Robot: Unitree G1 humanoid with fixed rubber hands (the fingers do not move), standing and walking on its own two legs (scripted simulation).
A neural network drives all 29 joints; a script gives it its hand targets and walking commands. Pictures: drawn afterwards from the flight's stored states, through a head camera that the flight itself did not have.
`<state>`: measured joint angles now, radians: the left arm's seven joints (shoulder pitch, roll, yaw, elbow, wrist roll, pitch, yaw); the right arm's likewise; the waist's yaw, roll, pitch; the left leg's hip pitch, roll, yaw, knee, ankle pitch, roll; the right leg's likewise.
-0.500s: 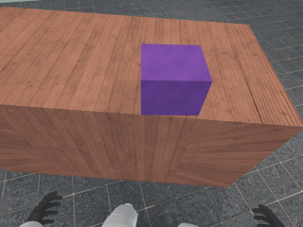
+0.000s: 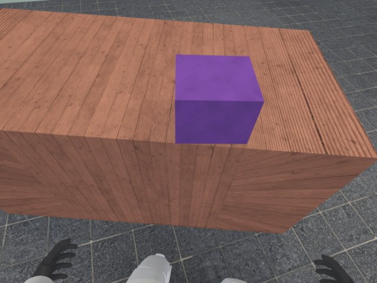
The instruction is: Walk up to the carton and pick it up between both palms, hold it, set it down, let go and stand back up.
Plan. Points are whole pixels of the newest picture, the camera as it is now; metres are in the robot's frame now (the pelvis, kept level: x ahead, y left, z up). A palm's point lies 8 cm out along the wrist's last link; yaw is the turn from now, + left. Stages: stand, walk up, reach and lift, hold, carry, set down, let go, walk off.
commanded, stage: walk up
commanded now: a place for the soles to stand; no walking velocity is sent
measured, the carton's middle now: (212, 100) +0.53 -0.02 +0.06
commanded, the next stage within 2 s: none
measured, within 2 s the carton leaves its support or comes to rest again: neither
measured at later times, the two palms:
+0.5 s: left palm (44, 277) +0.11 +0.31 -0.08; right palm out of the picture +0.11 -0.31 -0.06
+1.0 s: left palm (43, 277) +0.11 +0.31 -0.08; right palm out of the picture +0.12 -0.31 -0.07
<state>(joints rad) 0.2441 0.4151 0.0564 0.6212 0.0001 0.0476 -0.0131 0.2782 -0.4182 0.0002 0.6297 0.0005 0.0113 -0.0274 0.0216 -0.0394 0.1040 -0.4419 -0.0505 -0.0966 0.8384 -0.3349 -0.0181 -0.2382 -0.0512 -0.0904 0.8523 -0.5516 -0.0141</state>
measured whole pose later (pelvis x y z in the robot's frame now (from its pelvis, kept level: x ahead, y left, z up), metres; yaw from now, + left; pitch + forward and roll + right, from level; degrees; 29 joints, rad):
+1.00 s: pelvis +0.00 +0.00 +0.00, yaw +0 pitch -3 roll +0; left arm 0.24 0.42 0.06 0.62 0.00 0.05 -0.01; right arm 0.28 -0.42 0.00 0.63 0.00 0.01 -0.03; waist 0.02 -0.04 0.11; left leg -0.44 -0.05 -0.10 0.84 -0.34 -0.02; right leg -0.24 -0.05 -0.09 0.85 -0.55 -0.01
